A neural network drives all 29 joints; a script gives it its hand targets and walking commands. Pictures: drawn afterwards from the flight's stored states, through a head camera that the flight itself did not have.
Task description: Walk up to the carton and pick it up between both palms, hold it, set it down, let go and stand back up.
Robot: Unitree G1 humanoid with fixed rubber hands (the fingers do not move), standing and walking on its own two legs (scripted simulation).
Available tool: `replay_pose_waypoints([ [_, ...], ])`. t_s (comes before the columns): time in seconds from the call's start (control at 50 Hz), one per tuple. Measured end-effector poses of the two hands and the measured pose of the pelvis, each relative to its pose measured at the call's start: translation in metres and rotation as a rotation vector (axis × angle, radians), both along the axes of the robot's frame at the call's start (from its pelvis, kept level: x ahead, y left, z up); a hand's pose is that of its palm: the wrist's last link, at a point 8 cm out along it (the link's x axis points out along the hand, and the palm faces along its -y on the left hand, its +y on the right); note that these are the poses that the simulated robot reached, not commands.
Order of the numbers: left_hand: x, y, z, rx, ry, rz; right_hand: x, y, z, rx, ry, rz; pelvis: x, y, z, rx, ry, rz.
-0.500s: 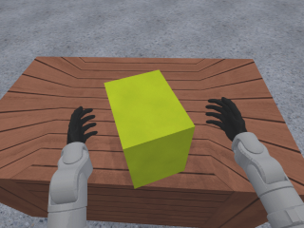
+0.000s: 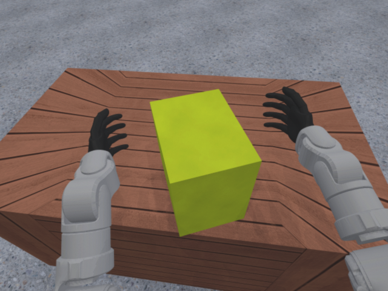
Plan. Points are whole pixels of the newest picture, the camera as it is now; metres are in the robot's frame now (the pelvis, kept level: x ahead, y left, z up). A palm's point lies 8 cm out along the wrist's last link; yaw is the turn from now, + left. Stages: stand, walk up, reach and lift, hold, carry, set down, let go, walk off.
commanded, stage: reach and lift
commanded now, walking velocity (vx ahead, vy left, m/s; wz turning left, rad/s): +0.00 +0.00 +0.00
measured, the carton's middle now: (199, 163) +0.42 +0.10 -0.01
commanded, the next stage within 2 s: none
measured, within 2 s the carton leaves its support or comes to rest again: neither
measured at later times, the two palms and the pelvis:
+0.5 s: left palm (96, 127) +0.34 +0.27 +0.17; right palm (286, 99) +0.47 -0.07 +0.17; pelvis +0.01 +0.00 +0.00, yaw +0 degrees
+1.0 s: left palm (110, 152) +0.34 +0.27 +0.10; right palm (272, 124) +0.47 -0.06 +0.10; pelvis +0.00 +0.01 +0.00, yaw +2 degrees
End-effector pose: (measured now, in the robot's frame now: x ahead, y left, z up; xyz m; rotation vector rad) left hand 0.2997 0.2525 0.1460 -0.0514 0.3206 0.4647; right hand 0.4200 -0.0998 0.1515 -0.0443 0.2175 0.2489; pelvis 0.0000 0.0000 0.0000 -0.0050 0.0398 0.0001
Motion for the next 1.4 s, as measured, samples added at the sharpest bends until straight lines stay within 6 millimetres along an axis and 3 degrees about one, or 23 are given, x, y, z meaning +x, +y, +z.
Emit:
replay_pose_waypoints([
  [0.24,0.024,0.005,0.012,-0.008,-0.013,-0.004,0.027,0.019,0.024,0.001,-0.019,0.021,0.008,0.002,-0.001,0.0,0.014,0.0],
  [0.5,0.036,0.019,0.025,0.008,-0.016,0.016,0.053,0.026,0.023,-0.003,0.025,0.014,0.009,0.004,0.0,-0.004,0.05,0.008],
  [0.64,0.04,0.018,0.007,-0.009,0.016,0.018,0.058,0.036,0.016,0.018,0.043,0.022,0.011,0.004,0.0,-0.007,0.051,0.013],
  [0.78,0.034,0.02,-0.022,-0.033,0.029,0.036,0.055,0.038,-0.01,0.001,0.062,0.012,0.011,0.005,-0.001,-0.008,0.061,0.023],
  [1.04,0.04,0.013,-0.057,-0.025,0.002,0.035,0.051,0.038,-0.055,-0.017,0.084,-0.022,0.0,0.007,-0.003,-0.017,0.129,0.026],
  [1.22,0.042,0.012,-0.091,-0.017,-0.005,0.053,0.045,0.056,-0.082,-0.031,0.092,0.011,0.003,0.011,-0.006,-0.02,0.188,0.016],
  [1.4,0.05,0.009,-0.096,-0.004,-0.043,0.031,0.053,0.054,-0.088,-0.02,0.077,-0.018,0.01,0.02,-0.007,-0.03,0.215,0.024],
])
